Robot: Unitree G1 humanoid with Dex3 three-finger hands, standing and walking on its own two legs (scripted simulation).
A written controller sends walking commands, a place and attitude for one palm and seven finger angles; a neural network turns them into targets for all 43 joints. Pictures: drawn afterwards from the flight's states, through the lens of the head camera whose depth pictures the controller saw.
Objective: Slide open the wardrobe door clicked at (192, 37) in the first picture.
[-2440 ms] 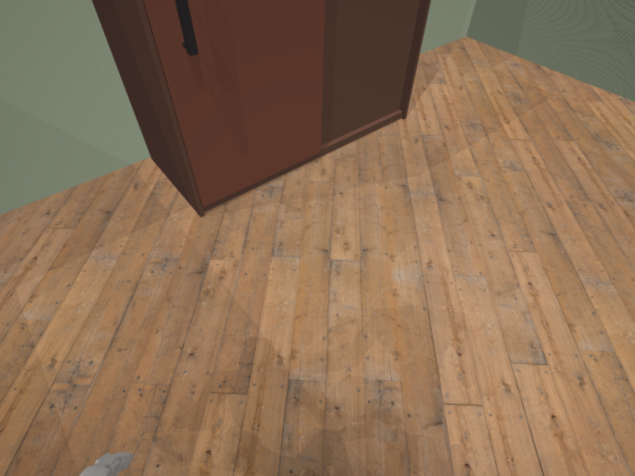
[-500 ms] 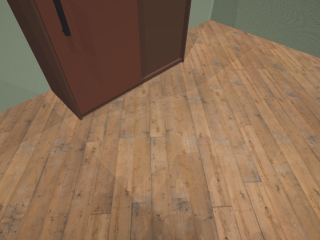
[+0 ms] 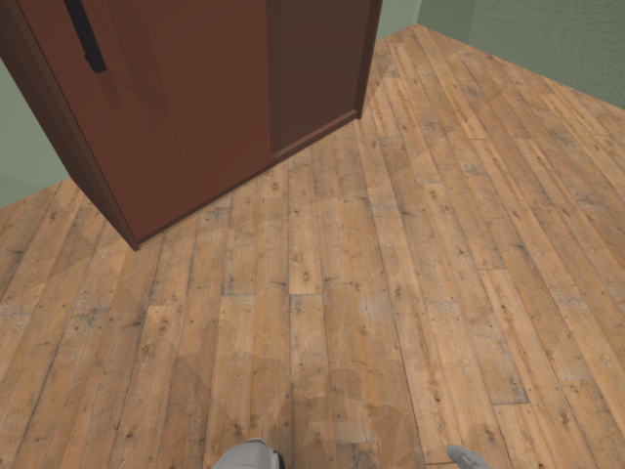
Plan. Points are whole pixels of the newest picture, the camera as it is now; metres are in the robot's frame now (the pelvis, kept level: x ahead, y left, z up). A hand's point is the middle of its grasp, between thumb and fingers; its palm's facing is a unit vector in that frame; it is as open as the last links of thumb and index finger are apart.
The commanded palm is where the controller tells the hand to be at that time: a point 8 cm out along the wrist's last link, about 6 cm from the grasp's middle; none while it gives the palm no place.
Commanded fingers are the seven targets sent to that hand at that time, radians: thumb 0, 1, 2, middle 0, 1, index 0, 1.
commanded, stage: walk to a spot facing it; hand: left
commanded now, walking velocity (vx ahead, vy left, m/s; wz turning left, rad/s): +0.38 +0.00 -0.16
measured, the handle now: (69, 3) +0.95 +0.63 +0.12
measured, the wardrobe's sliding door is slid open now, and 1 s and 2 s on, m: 0.00 0.00 0.00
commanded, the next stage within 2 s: turn to face it in 1.02 s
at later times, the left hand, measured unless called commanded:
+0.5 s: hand (207, 363) +0.28 +0.19 -0.14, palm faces -0.13 -0.98 -0.14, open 7.4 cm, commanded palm none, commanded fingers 0.00 0.90 0.90 -0.20 -0.30 -0.20 -0.30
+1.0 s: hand (254, 265) +0.48 +0.15 -0.15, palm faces -0.15 -0.97 -0.21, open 7.2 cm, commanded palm none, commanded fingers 0.00 0.90 0.90 -0.20 -0.30 -0.20 -0.30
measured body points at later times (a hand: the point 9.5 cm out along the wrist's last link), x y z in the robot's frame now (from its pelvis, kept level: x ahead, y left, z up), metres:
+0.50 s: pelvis +0.20 +0.03 +0.03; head +0.21 +0.04 +0.48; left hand +0.29 +0.24 -0.13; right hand +0.07 -0.15 -0.12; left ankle +0.12 +0.08 -0.71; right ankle +0.29 -0.13 -0.65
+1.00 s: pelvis +0.43 -0.03 +0.03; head +0.45 -0.03 +0.48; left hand +0.49 +0.20 -0.13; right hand +0.45 -0.29 -0.12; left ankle +0.56 +0.09 -0.67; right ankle +0.35 -0.11 -0.71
